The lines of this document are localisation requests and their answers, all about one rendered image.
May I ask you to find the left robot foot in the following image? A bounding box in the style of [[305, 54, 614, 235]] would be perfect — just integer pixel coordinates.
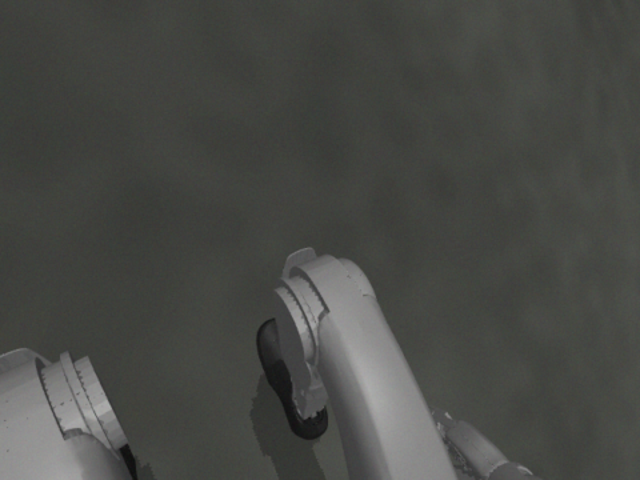
[[119, 444, 138, 480]]

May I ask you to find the right robot arm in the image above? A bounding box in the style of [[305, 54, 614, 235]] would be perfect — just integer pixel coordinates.
[[488, 462, 543, 480]]

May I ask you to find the right robot foot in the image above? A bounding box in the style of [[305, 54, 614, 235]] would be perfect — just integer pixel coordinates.
[[256, 318, 328, 440]]

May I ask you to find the right robot hand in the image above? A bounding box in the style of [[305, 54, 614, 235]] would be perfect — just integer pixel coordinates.
[[429, 405, 510, 480]]

